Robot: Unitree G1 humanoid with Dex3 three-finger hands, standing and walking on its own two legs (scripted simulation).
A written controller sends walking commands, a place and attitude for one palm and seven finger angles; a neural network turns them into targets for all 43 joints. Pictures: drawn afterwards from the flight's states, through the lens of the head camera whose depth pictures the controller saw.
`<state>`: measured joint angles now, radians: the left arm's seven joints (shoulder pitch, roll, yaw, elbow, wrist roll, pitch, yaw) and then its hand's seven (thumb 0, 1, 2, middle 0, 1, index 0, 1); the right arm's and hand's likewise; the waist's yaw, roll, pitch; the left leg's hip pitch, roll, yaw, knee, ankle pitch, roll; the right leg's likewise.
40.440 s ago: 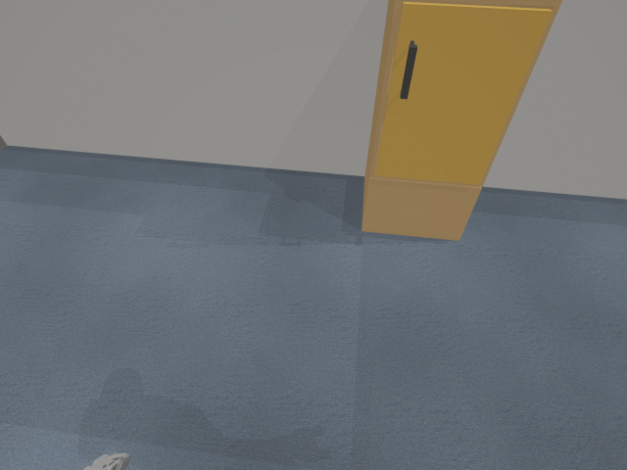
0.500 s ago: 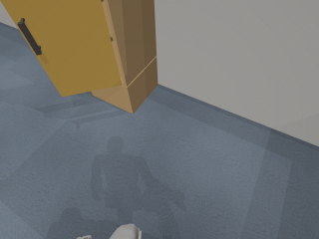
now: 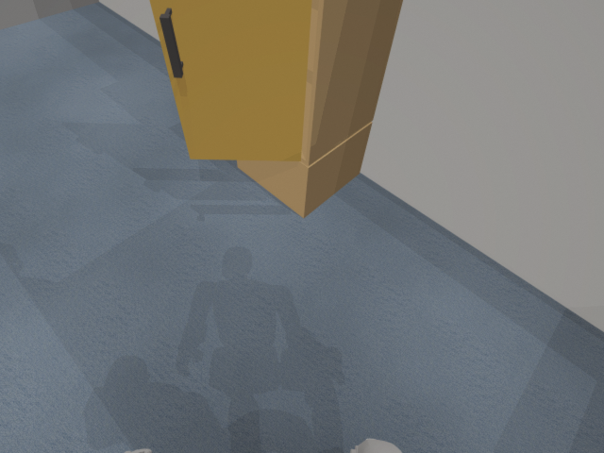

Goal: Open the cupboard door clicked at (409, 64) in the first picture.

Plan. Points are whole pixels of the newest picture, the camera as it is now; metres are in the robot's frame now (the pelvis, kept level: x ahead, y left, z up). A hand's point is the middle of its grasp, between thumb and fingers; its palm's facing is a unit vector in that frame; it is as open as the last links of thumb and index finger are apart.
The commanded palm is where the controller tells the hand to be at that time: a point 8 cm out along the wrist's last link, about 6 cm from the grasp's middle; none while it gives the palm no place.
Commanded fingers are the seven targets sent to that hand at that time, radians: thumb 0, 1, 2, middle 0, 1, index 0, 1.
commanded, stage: turn to face it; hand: left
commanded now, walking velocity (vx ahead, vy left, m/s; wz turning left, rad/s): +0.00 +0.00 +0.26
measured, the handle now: (173, 43) +1.01 +0.40 -0.01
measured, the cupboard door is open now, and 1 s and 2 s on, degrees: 45 45 45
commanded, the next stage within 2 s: take the last steps up to it in 0.08 s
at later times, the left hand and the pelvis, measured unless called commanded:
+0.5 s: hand out of the picture -0.02 +0.13 -0.15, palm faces +0.25 -0.94 -0.25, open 7.3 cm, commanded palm none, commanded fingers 0.00 0.90 0.90 -0.20 -0.30 -0.20 -0.30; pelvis +0.01 -0.05 +0.01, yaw +10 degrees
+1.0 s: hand out of the picture +0.10 +0.26 -0.18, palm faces +0.23 -0.96 -0.16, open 7.4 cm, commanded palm none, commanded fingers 0.00 0.90 0.90 -0.20 -0.30 -0.20 -0.30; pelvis +0.12 +0.08 +0.00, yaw +8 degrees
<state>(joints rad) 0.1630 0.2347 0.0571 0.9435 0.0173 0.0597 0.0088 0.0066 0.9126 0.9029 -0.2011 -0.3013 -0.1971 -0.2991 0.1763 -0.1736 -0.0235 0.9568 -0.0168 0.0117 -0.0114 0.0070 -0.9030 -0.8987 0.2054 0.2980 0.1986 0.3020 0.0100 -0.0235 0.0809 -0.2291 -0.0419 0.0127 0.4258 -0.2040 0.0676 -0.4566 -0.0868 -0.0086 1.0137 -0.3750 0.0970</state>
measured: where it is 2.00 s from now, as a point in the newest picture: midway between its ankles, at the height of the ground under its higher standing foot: (268, 362)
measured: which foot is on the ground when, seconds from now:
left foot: down 0.00-0.20, up 0.22-0.74, down 0.76-1.00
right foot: up 0.00-0.16, down 0.18-0.76, up 0.78-1.00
